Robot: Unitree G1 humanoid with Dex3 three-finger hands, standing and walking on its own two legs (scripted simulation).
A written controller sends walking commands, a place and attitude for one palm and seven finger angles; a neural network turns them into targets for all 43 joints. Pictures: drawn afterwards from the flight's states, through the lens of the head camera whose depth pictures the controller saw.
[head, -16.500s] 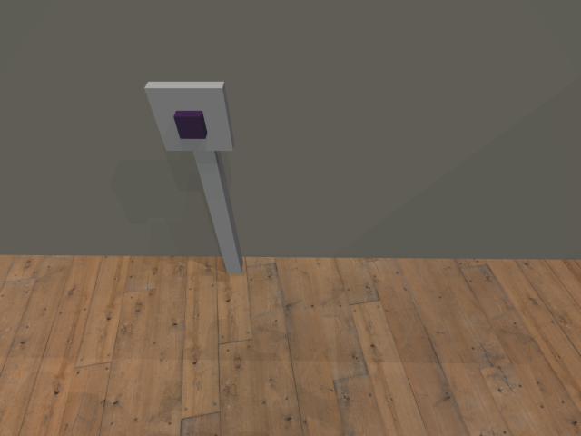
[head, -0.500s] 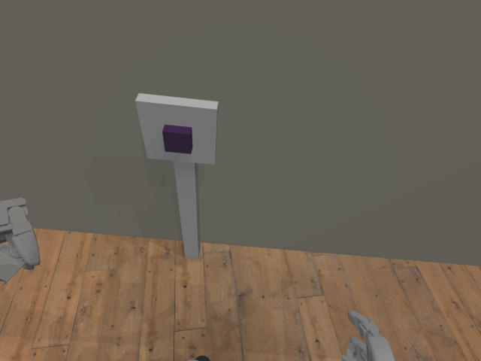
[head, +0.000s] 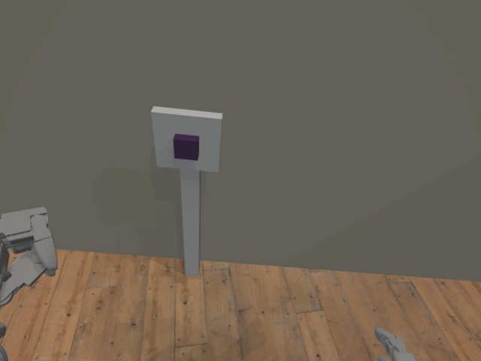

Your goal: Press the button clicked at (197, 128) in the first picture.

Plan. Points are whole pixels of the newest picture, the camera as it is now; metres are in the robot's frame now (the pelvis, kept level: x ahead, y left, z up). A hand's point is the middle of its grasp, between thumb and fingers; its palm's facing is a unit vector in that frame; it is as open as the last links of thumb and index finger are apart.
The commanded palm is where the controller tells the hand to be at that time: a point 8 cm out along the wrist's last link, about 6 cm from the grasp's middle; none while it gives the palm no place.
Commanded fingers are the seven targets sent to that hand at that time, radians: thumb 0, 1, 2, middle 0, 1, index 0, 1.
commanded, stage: stop stepping back and stand still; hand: left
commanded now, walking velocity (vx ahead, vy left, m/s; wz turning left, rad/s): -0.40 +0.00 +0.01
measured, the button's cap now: (186, 146) +0.65 +0.18 +0.00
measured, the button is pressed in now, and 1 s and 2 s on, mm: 0 0 0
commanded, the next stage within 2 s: let the arm hang, fingers relaxed in 1.26 s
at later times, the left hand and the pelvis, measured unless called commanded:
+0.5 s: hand out of the picture +0.11 +0.31 +0.16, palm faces +0.48 -0.83 -0.27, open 3.1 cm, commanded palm +0.04 +0.33 +0.19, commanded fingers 0.00 0.90 0.90 -1.30 -1.50 -1.30 -1.50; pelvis -0.09 +0.05 +0.00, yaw +0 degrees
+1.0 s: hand out of the picture +0.09 +0.28 +0.16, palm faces +0.41 -0.84 -0.35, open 3.1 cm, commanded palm +0.04 +0.32 +0.19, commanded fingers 0.00 0.90 0.90 -1.30 -1.50 -1.30 -1.50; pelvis -0.09 +0.04 +0.01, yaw +0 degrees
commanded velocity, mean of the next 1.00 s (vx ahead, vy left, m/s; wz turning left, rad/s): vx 0.09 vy -0.04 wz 0.00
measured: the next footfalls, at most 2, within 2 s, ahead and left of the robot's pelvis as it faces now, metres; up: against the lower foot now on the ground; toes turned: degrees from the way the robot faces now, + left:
right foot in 0.28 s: -0.12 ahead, -0.09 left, +0.00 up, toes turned -6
left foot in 0.44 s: -0.02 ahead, +0.15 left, +0.00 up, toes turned +1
